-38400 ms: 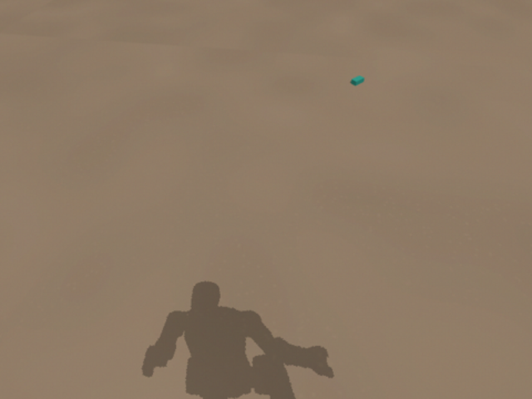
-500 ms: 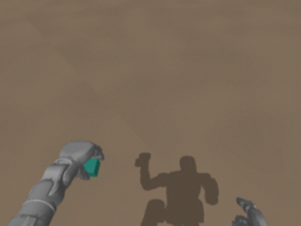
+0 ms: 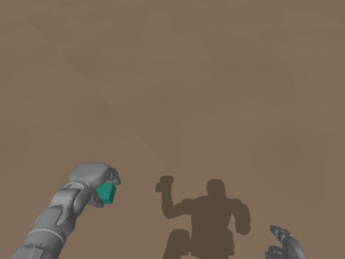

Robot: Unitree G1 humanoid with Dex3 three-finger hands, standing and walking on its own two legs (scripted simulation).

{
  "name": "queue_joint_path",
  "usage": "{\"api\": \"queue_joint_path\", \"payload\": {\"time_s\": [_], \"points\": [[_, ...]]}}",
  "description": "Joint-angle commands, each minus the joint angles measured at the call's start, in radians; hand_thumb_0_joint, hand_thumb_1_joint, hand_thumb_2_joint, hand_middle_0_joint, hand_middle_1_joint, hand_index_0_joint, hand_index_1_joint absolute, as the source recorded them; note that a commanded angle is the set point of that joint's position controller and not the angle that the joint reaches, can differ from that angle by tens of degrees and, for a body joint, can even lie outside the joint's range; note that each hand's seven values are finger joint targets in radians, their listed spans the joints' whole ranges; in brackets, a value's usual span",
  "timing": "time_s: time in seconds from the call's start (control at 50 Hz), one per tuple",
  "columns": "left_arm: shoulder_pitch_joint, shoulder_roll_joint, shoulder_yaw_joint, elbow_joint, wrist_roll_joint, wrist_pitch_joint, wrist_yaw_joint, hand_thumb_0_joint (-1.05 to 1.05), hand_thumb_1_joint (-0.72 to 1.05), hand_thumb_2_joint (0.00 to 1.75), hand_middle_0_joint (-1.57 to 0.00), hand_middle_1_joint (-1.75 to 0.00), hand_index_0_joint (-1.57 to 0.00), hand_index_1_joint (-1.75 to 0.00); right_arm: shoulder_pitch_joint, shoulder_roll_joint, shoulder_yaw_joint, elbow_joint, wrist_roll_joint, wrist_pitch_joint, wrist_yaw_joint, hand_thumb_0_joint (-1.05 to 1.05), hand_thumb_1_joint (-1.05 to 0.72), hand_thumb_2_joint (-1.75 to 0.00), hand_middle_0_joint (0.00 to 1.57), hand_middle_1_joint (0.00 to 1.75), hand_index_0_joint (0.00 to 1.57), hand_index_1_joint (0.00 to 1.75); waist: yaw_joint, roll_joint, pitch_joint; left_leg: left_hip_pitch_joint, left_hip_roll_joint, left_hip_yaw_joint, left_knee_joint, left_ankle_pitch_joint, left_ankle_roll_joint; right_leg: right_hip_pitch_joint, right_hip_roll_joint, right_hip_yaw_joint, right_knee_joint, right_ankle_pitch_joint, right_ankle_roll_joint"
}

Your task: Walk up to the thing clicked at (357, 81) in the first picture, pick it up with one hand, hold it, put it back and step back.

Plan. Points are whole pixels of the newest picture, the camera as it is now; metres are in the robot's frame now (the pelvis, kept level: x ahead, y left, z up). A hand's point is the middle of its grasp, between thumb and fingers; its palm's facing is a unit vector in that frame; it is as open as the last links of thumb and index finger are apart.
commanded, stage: hold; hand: left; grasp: from above
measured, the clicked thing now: (97, 192) +0.31 +0.24 -0.06
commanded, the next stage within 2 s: crouch in 0.06 s
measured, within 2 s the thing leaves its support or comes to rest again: neither
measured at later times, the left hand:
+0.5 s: hand (100, 199) +0.29 +0.23 -0.07, palm faces -0.46 +0.00 -0.89, open 7.5 cm
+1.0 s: hand (118, 211) +0.35 +0.25 -0.32, palm faces -0.42 +0.06 -0.91, open 7.5 cm
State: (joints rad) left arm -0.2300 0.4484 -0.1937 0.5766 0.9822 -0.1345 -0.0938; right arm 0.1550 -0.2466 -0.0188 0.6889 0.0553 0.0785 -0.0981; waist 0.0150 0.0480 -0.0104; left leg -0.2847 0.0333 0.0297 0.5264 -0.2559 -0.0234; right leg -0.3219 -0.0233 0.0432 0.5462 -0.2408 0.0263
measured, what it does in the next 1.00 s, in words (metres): lowers itself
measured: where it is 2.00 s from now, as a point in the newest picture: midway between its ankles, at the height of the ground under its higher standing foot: outside the picture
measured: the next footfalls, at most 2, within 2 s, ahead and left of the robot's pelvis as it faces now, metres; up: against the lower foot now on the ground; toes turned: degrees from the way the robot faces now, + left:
none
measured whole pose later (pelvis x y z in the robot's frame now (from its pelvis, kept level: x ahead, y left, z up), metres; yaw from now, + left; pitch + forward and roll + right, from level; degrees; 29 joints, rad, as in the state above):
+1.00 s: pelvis -0.05 +0.01 -0.21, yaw +1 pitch +30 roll -2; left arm -0.66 0.48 -0.05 1.14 1.23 -0.18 0.33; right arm 0.25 -0.24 -0.09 0.73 -0.05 0.05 -0.02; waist -0.12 0.04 -0.20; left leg -1.57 0.02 -0.04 1.64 -0.61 -0.01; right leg -1.56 -0.02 0.02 1.59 -0.57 0.05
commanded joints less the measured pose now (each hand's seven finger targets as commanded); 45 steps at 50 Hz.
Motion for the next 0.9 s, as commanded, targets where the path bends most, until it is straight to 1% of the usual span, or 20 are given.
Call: {"api": "queue_joint_path", "payload": {"time_s": [0.0,0.04,0.06,0.12,0.14,0.16,0.22,0.28,0.32,0.4,0.42,0.44,0.48,0.52,0.62,0.64,0.72,0.78,0.8,0.88], "points": [[-0.312,0.225,0.120,-0.173,-0.011,-0.010,0.043,0.00,0.83,0.31,-1.16,-0.26,-1.19,-0.23,-0.092,-0.121,-0.044,-0.142,0.005,-0.040,-0.010,0.00,-0.91,-0.90,0.20,0.30,0.20,0.30,0.002,-0.034,-0.247,0.111,-0.050,0.014,-0.063,0.178,0.034,0.072,0.046,-0.033,-0.099,0.123,-0.028],[-0.312,0.222,0.121,-0.172,-0.012,-0.011,0.045,0.00,0.83,0.32,-1.14,-0.29,-1.18,-0.25,-0.087,-0.117,-0.042,-0.139,0.003,-0.036,-0.009,0.00,-0.90,-0.90,0.20,0.30,0.20,0.30,-0.004,-0.026,-0.256,0.115,-0.051,0.016,-0.057,0.196,0.034,0.065,0.045,-0.032,-0.095,0.144,-0.026],[-0.319,0.206,0.100,-0.183,-0.007,-0.013,0.045,0.00,0.83,0.30,-1.15,-0.28,-1.18,-0.24,-0.086,-0.119,-0.043,-0.142,0.004,-0.035,-0.008,0.00,-0.91,-0.90,0.20,0.30,0.20,0.30,-0.009,-0.030,-0.255,0.123,-0.048,0.015,-0.061,0.198,0.033,0.069,0.047,-0.033,-0.094,0.145,-0.028],[-0.341,0.248,0.142,-0.186,-0.010,-0.016,0.055,0.00,0.82,0.31,-1.14,-0.28,-1.18,-0.25,-0.085,-0.122,-0.046,-0.137,0.005,-0.032,-0.010,0.00,-0.91,-0.90,0.20,0.30,0.20,0.30,0.001,-0.016,-0.268,0.125,-0.051,0.018,-0.058,0.197,0.032,0.070,0.045,-0.031,-0.095,0.143,-0.027],[-0.351,0.235,0.126,-0.184,-0.005,-0.016,0.056,0.00,0.85,0.23,-1.12,-0.35,-1.19,-0.27,-0.080,-0.122,-0.045,-0.136,0.004,-0.030,-0.009,0.00,-0.93,-0.91,0.20,0.30,0.20,0.30,-0.012,-0.016,-0.267,0.130,-0.048,0.017,-0.061,0.193,0.033,0.066,0.047,-0.032,-0.093,0.143,-0.028],[-0.335,0.228,0.123,-0.171,-0.005,-0.014,0.056,0.00,0.77,0.22,-1.04,-0.34,-1.11,-0.27,-0.080,-0.122,-0.045,-0.134,0.004,-0.029,-0.008,0.00,-0.89,-0.90,0.20,0.30,0.20,0.30,-0.007,-0.024,-0.255,0.120,-0.046,0.014,-0.062,0.190,0.033,0.066,0.048,-0.035,-0.095,0.137,-0.028],[-0.287,0.211,0.118,-0.129,-0.009,-0.015,0.061,0.00,0.82,0.32,-1.12,-0.34,-1.16,-0.30,-0.083,-0.125,-0.045,-0.139,0.007,-0.023,-0.005,0.00,-0.90,-0.90,0.20,0.30,0.20,0.30,-0.010,-0.052,-0.223,0.102,-0.044,0.012,-0.064,0.174,0.035,0.058,0.049,-0.036,-0.099,0.119,-0.028],[-0.274,0.199,0.114,-0.102,0.004,-0.028,0.068,0.00,0.87,0.37,-1.16,-0.36,-1.20,-0.33,-0.083,-0.120,-0.045,-0.142,0.005,-0.017,-0.004,0.00,-0.90,-0.90,0.20,0.30,0.20,0.30,-0.010,-0.069,-0.206,0.072,-0.053,0.015,-0.050,0.144,0.038,0.033,0.041,-0.032,-0.099,0.095,-0.025],[-0.287,0.185,0.102,-0.083,0.015,-0.046,0.085,0.00,0.87,0.37,-1.16,-0.36,-1.19,-0.33,-0.077,-0.117,-0.044,-0.137,0.001,-0.013,-0.001,0.00,-0.90,-0.90,0.20,0.30,0.20,0.30,-0.025,-0.076,-0.199,0.057,-0.053,0.014,-0.037,0.133,0.037,0.003,0.041,-0.030,-0.082,0.088,-0.025],[-0.351,0.203,0.133,0.002,0.053,-0.097,0.165,0.00,0.87,0.36,-1.16,-0.36,-1.20,-0.32,-0.053,-0.119,-0.048,-0.115,-0.013,-0.003,0.009,0.00,-0.90,-0.90,0.20,0.30,0.20,0.30,-0.039,-0.083,-0.201,-0.063,-0.057,0.013,0.066,0.086,0.034,-0.099,0.038,-0.031,0.004,0.054,-0.026],[-0.354,0.206,0.136,0.043,0.072,-0.107,0.188,0.00,0.87,0.35,-1.16,-0.37,-1.20,-0.33,-0.045,-0.120,-0.051,-0.108,-0.017,-0.002,0.015,0.00,-0.90,-0.90,0.20,0.30,0.20,0.30,-0.042,-0.066,-0.218,-0.096,-0.059,0.014,0.101,0.073,0.031,-0.135,0.038,-0.031,0.039,0.042,-0.029],[-0.378,0.186,0.117,0.067,0.093,-0.113,0.210,0.00,0.86,0.36,-1.15,-0.38,-1.19,-0.34,-0.032,-0.122,-0.056,-0.104,-0.022,-0.001,0.019,0.00,-0.90,-0.90,0.20,0.30,0.20,0.30,-0.055,-0.064,-0.245,-0.128,-0.058,0.014,0.149,0.074,0.030,-0.178,0.039,-0.029,0.081,0.047,-0.028],[-0.437,0.206,0.128,0.114,0.134,-0.121,0.264,0.00,0.83,0.35,-1.13,-0.40,-1.17,-0.35,0.001,-0.127,-0.067,-0.095,-0.033,0.003,0.029,0.00,-0.91,-0.90,0.20,0.30,0.20,0.30,-0.057,-0.050,-0.314,-0.212,-0.058,0.014,0.246,0.069,0.027,-0.243,0.041,-0.030,0.166,0.048,-0.030],[-0.463,0.184,0.115,0.186,0.166,-0.117,0.316,0.00,0.82,0.35,-1.14,-0.37,-1.18,-0.33,0.030,-0.131,-0.078,-0.096,-0.041,0.007,0.040,0.00,-0.91,-0.90,0.20,0.30,0.20,0.30,-0.068,-0.048,-0.350,-0.305,-0.059,0.017,0.329,0.049,0.028,-0.310,0.038,-0.029,0.239,0.042,-0.031],[-0.588,0.186,0.117,0.326,0.217,-0.081,0.436,0.00,0.82,0.34,-1.15,-0.36,-1.19,-0.32,0.076,-0.154,-0.100,-0.078,-0.062,0.003,0.060,0.00,-0.91,-0.90,0.20,0.30,0.20,0.30,-0.091,-0.004,-0.451,-0.504,-0.052,-0.003,0.516,-0.023,0.026,-0.529,0.046,-0.045,0.432,-0.031,-0.041],[-0.581,0.168,0.111,0.351,0.217,-0.072,0.448,0.00,0.82,0.29,-1.14,-0.35,-1.18,-0.30,0.083,-0.157,-0.106,-0.073,-0.066,-0.003,0.061,0.00,-0.91,-0.90,0.20,0.30,0.20,0.30,-0.088,0.003,-0.472,-0.522,-0.049,-0.011,0.542,-0.035,0.026,-0.571,0.047,-0.053,0.469,-0.050,-0.045],[-0.687,0.218,0.135,0.351,0.227,-0.056,0.471,0.00,0.78,0.28,-1.13,-0.30,-1.16,-0.27,0.120,-0.168,-0.120,-0.060,-0.078,-0.024,0.060,0.00,-0.91,-0.90,0.20,0.30,0.20,0.30,-0.101,0.036,-0.591,-0.641,-0.043,-0.040,0.658,-0.085,0.031,-0.707,0.045,-0.066,0.601,-0.095,-0.053],[-0.702,0.195,0.137,0.388,0.222,-0.040,0.476,0.00,0.77,0.28,-1.11,-0.31,-1.15,-0.27,0.143,-0.172,-0.126,-0.051,-0.087,-0.042,0.060,0.00,-0.90,-0.90,0.20,0.30,0.20,0.30,-0.119,0.047,-0.653,-0.735,-0.042,-0.046,0.747,-0.107,0.034,-0.797,0.043,-0.069,0.696,-0.118,-0.059],[-0.719,0.228,0.158,0.372,0.224,-0.037,0.478,0.00,0.76,0.29,-1.10,-0.32,-1.14,-0.28,0.143,-0.174,-0.131,-0.046,-0.089,-0.048,0.059,0.00,-0.91,-0.90,0.20,0.30,0.20,0.30,-0.108,0.046,-0.676,-0.758,-0.040,-0.051,0.773,-0.118,0.034,-0.824,0.042,-0.070,0.722,-0.128,-0.058],[-0.732,0.268,0.190,0.394,0.232,-0.029,0.468,0.00,0.79,0.29,-1.12,-0.30,-1.15,-0.26,0.155,-0.177,-0.133,-0.042,-0.095,-0.062,0.062,0.00,-0.90,-0.90,0.20,0.30,0.20,0.30,-0.112,0.055,-0.713,-0.870,-0.043,-0.057,0.853,-0.171,0.032,-0.921,0.041,-0.077,0.820,-0.179,-0.063]]}}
